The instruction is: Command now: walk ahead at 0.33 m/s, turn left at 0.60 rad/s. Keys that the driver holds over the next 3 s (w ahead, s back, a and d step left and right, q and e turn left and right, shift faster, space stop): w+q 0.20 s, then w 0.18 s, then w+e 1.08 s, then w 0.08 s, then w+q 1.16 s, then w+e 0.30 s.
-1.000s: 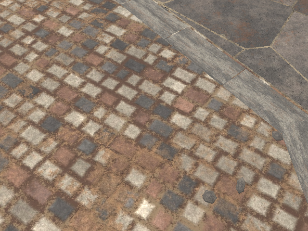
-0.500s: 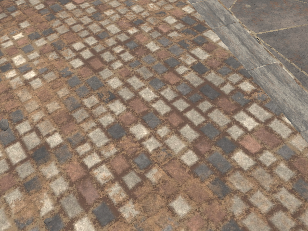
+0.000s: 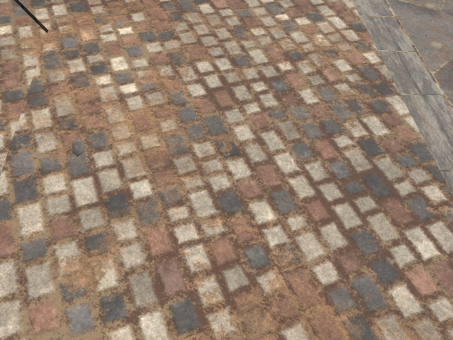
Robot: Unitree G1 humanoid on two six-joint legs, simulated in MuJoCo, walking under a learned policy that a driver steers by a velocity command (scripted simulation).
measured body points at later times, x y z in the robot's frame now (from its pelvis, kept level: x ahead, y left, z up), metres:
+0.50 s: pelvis +0.19 -0.02 -0.01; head +0.22 -0.02 +0.44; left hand +0.12 +0.26 -0.13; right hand +0.43 -0.22 -0.10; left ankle +0.28 +0.17 -0.70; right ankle +0.13 -0.15 -0.75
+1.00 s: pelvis +0.44 +0.06 -0.01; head +0.46 +0.06 +0.44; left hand +0.64 +0.31 -0.10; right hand +0.46 -0.23 -0.13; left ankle +0.36 +0.17 -0.75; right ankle +0.60 -0.09 -0.70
